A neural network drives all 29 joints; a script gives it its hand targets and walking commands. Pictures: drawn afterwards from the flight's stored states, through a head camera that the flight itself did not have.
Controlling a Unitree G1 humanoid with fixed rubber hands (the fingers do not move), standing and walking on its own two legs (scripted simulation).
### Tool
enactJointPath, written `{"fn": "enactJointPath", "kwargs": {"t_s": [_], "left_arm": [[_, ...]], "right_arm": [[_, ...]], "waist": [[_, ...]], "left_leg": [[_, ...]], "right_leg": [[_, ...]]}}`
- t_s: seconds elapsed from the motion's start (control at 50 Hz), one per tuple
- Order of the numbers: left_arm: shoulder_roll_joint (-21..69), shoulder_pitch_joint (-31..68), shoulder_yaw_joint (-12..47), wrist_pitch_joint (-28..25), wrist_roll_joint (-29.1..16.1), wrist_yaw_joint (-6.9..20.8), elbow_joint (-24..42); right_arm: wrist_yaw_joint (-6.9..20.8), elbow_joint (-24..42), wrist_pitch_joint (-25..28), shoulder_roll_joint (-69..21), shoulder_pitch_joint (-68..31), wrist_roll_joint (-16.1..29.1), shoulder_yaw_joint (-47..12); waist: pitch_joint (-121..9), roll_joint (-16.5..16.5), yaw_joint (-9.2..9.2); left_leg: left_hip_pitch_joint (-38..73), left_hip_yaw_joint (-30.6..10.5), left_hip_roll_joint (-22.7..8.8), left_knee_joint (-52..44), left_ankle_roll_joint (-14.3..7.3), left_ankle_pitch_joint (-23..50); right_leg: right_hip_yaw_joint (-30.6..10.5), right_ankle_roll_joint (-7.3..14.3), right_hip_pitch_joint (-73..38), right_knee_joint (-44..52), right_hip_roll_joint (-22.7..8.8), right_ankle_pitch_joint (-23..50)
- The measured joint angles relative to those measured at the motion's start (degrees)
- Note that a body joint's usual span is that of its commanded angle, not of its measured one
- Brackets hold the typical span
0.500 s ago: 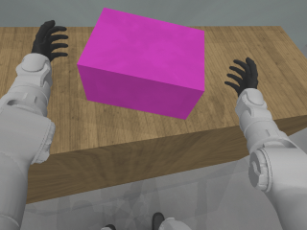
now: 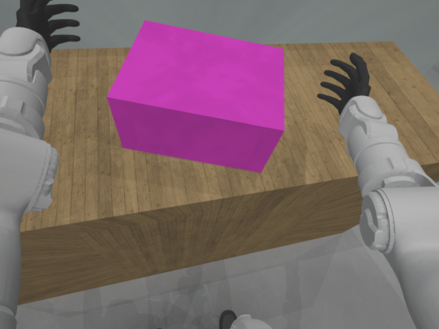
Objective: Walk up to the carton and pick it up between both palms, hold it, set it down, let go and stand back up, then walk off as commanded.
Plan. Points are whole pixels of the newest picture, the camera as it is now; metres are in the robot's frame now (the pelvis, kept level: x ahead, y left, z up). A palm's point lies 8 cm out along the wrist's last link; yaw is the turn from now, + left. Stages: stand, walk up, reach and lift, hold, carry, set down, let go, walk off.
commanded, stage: set down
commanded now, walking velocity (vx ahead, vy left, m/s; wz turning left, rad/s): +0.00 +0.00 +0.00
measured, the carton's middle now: (204, 98) +0.55 -0.05 +0.05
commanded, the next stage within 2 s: none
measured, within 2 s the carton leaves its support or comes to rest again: neither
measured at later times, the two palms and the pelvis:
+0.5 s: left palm (9, 37) +0.51 +0.23 +0.21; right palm (369, 103) +0.41 -0.29 +0.17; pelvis -0.01 +0.00 +0.00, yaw +0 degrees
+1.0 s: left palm (21, 81) +0.48 +0.23 +0.16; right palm (363, 134) +0.37 -0.28 +0.13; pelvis -0.01 +0.00 +0.01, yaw +0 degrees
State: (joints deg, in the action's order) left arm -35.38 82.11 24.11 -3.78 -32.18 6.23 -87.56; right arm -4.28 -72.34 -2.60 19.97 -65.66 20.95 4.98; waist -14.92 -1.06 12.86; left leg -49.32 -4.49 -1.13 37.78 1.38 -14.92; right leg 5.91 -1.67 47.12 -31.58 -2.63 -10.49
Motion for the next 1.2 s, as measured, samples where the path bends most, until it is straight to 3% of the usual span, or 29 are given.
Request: {"fn": "enactJointPath", "kwargs": {"t_s": [0.18,0.38,0.62,1.0,1.08,1.2], "left_arm": [[-0.7,0.8,-0.2,1.5,0.0,0.3,-1.7],[-1.4,-4.6,-0.7,1.6,-0.3,0.4,1.4],[-1.1,-5.9,-1.0,1.6,-0.5,2.4,-1.7],[-0.4,-18.7,-5.1,0.0,-0.5,3.0,7.7],[-0.1,-20.8,-7.2,-0.1,-0.5,3.5,8.9],[0.6,-27.3,-10.9,0.5,0.5,4.0,15.9]], "right_arm": [[-0.4,0.9,-1.4,0.0,-0.4,0.0,-0.8],[-0.4,2.8,-2.3,-0.1,2.5,2.1,-1.2],[-1.3,3.6,-3.8,-0.3,5.3,2.1,-3.2],[-2.4,12.4,-2.2,-1.6,16.4,2.3,-5.6],[-3.3,14.6,-2.0,-2.2,19.0,2.3,-5.9],[-5.2,21.2,-1.3,-3.4,26.4,2.3,-5.9]], "waist": [[-0.2,0.0,0.09],[-0.2,0.0,0.10],[-0.1,0.0,0.10],[1.1,0.0,-0.41],[2.3,0.1,-0.90],[3.9,0.1,-2.88]], "left_leg": [[1.1,0.0,0.0,0.0,0.0,0.0],[4.2,0.0,0.0,-0.2,0.0,0.0],[6.6,0.0,0.0,-0.3,-0.2,0.0],[9.5,0.0,0.0,-0.8,-0.2,0.0],[11.1,0.0,0.0,-1.2,-0.2,0.0],[14.6,0.1,0.0,-2.4,-0.2,0.0]], "right_leg": [[0.0,0.0,-1.1,0.1,0.0,0.1],[0.0,0.0,-4.3,0.5,0.0,0.2],[0.0,0.0,-6.7,0.5,0.0,0.1],[0.0,0.0,-9.5,0.8,0.0,0.0],[0.0,0.0,-11.0,1.0,0.0,-0.1],[0.0,0.0,-14.4,1.9,0.0,-0.3]]}}
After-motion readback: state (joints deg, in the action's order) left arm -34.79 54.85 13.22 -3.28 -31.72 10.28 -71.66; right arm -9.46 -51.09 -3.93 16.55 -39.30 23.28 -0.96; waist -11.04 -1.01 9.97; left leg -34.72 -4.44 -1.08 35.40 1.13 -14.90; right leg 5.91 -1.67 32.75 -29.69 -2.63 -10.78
